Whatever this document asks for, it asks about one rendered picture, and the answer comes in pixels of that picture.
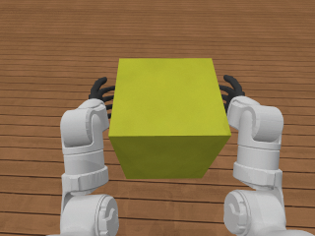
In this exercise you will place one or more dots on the robot right upper arm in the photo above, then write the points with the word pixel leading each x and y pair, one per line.
pixel 256 213

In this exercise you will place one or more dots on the robot left forearm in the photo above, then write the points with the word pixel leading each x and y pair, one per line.
pixel 82 145

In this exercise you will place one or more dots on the robot left upper arm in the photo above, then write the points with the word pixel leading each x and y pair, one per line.
pixel 89 215

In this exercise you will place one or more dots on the robot right forearm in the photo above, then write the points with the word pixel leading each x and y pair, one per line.
pixel 260 130

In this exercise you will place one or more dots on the carton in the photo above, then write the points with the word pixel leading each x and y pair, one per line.
pixel 168 119

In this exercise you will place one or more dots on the robot right hand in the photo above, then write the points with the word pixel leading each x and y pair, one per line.
pixel 232 92

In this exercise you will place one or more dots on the robot left hand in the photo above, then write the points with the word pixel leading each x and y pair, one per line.
pixel 97 93

